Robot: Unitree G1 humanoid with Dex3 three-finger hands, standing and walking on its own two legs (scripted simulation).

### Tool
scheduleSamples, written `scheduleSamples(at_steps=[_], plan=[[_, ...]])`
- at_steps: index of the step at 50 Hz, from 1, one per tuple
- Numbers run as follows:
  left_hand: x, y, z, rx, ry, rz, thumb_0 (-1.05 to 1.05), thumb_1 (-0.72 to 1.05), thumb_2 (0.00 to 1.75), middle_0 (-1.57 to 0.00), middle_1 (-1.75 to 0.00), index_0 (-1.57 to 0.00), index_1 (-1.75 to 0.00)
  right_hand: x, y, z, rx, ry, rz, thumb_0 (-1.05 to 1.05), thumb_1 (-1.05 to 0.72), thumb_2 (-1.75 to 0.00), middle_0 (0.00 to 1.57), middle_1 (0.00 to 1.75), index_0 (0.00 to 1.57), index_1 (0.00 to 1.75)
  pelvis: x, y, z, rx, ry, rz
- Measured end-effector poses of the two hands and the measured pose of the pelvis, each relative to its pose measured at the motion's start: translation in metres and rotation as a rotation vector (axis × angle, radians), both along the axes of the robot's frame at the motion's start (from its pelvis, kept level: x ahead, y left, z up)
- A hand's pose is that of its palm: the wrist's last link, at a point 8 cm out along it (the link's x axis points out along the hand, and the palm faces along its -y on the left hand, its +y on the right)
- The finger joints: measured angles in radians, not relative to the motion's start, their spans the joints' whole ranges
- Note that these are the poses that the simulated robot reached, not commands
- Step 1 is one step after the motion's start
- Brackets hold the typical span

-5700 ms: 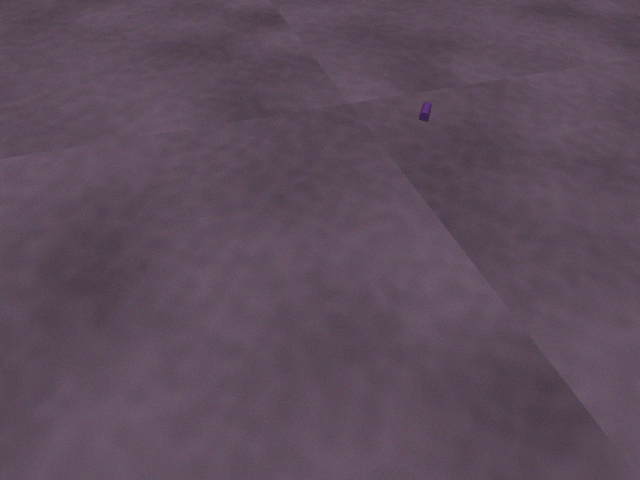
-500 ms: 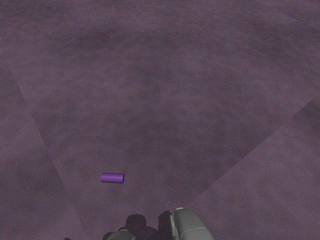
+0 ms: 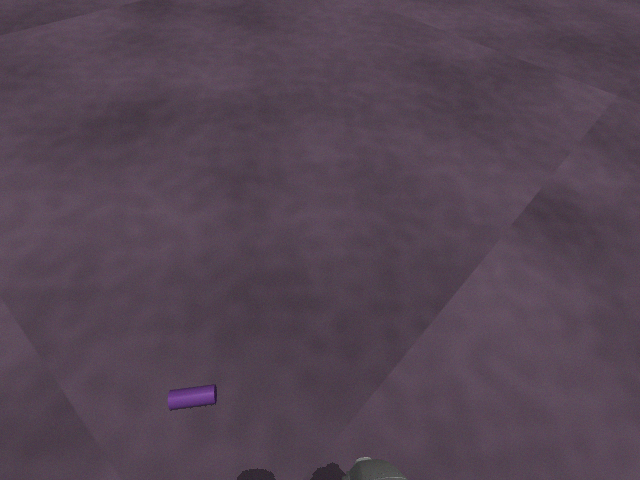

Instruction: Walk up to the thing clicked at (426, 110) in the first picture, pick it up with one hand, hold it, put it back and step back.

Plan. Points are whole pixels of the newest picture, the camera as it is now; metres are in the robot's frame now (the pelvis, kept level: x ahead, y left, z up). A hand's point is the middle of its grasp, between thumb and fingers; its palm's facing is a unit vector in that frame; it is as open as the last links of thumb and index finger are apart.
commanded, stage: walk up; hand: left
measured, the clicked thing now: (193, 396) +0.49 +0.30 -0.74
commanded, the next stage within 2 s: stand in 1.72 s
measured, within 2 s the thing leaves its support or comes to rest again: neither
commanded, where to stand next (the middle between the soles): +0.13 +0.00 m, yaw +4 degrees
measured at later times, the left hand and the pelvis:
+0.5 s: hand out of the picture +0.14 +0.24 -0.14, palm faces +0.06 -0.92 -0.38, open 7.4 cm; pelvis +0.05 -0.02 -0.01, yaw +3 degrees
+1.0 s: hand out of the picture +0.11 +0.26 -0.14, palm faces +0.09 -0.93 -0.35, open 7.4 cm; pelvis +0.05 +0.00 +0.01, yaw +4 degrees
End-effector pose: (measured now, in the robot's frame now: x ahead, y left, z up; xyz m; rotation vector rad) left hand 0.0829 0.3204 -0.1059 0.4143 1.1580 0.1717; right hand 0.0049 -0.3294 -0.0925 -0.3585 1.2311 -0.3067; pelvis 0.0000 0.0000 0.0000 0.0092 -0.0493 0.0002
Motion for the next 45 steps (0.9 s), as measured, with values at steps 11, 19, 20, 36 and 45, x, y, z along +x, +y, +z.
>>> scheduleSamples(at_steps=[11,19,20,36,45], plan=[[0.017,-0.051,0.014,0.041,-0.023,0.037,0.00,0.90,0.90,-0.20,-0.30,-0.21,-0.30,0.056,0.000,-0.057,0.164,0.031,0.042,0.01,-0.91,-0.90,0.20,0.30,0.20,0.30,0.019,-0.034,-0.007,0.004,0.003,-0.015],[0.036,-0.056,0.018,0.010,-0.069,0.103,0.00,0.90,0.90,-0.21,-0.30,-0.21,-0.30,0.079,-0.003,-0.049,0.140,0.077,0.087,0.01,-0.90,-0.90,0.21,0.30,0.20,0.30,0.037,-0.036,0.000,0.007,0.014,0.025],[0.038,-0.055,0.016,0.005,-0.074,0.109,0.00,0.90,0.90,-0.21,-0.30,-0.21,-0.30,0.082,-0.005,-0.047,0.126,0.080,0.091,0.01,-0.90,-0.90,0.21,0.30,0.20,0.30,0.039,-0.035,-0.001,0.006,0.015,0.030],[0.040,-0.025,-0.024,-0.090,0.000,0.154,0.00,0.90,0.90,-0.20,-0.30,-0.21,-0.30,0.145,0.019,-0.012,0.025,-0.021,0.154,0.01,-0.90,-0.90,0.21,0.30,0.20,0.30,0.048,-0.008,-0.003,-0.017,0.021,0.062],[0.020,-0.021,-0.008,-0.076,0.041,0.180,0.01,0.90,0.90,-0.20,-0.30,-0.21,-0.30,0.183,0.052,-0.015,0.114,-0.097,0.205,0.01,-0.90,-0.90,0.21,0.30,0.20,0.30,0.047,-0.004,0.006,-0.018,0.014,0.071]])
